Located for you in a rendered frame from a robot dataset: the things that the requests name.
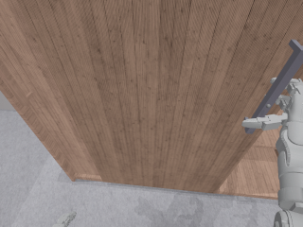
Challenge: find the right robot upper arm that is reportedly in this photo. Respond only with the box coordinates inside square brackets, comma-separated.
[274, 210, 303, 227]

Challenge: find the robot right forearm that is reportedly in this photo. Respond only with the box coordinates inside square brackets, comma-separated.
[276, 121, 303, 215]

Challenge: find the robot right hand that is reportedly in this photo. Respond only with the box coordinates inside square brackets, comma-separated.
[241, 78, 303, 131]

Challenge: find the wardrobe door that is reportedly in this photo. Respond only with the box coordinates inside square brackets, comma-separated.
[16, 0, 303, 194]
[0, 0, 99, 176]

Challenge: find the handle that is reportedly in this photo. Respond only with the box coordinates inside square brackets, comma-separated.
[0, 59, 29, 106]
[243, 39, 303, 134]

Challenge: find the robot left hand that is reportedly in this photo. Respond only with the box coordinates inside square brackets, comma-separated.
[52, 211, 77, 227]

